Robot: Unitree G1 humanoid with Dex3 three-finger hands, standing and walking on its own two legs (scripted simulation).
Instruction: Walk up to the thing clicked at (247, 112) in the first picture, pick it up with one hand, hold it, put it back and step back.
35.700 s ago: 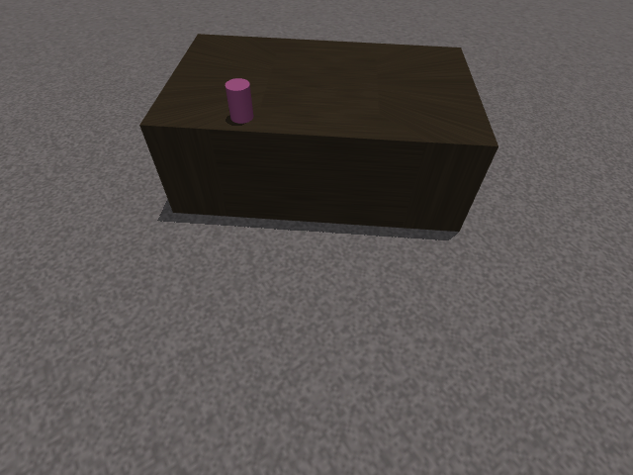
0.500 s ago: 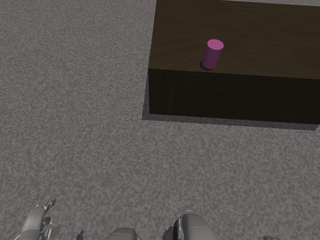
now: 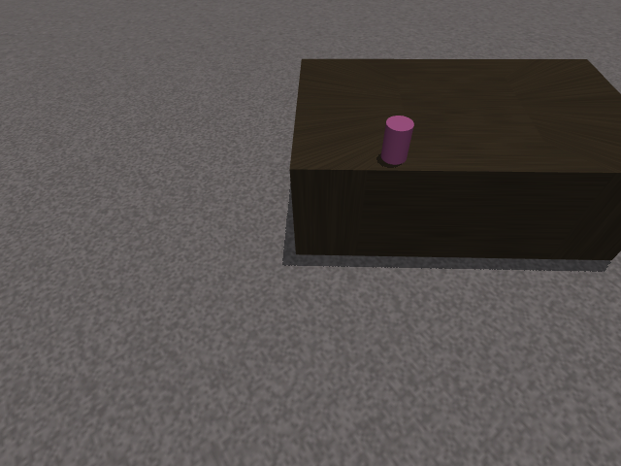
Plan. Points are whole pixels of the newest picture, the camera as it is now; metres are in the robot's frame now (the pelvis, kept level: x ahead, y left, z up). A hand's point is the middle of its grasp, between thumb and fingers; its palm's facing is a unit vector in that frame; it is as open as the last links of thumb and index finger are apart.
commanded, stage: step back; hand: right
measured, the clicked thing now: (396, 140) +1.06 -0.24 -0.25
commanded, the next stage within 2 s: stand in 0.68 s
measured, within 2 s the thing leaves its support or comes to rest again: neither
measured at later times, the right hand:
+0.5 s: hand out of the picture +0.09 -0.25 -0.15, palm faces -0.02 +0.92 -0.39, open 7.4 cm
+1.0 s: hand (495, 464) +0.16 -0.23 -0.13, palm faces +0.00 +0.94 -0.34, open 7.4 cm
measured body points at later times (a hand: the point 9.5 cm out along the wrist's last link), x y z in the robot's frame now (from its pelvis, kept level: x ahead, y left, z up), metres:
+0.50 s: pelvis +0.03 +0.02 +0.00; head +0.05 +0.02 +0.45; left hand +0.11 +0.33 -0.12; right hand +0.10 -0.30 -0.12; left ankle +0.05 +0.13 -0.73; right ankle +0.00 -0.12 -0.73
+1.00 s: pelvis +0.04 +0.01 +0.02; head +0.05 +0.01 +0.47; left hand +0.14 +0.31 -0.11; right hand +0.16 -0.28 -0.10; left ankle +0.05 +0.13 -0.73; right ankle +0.01 -0.12 -0.73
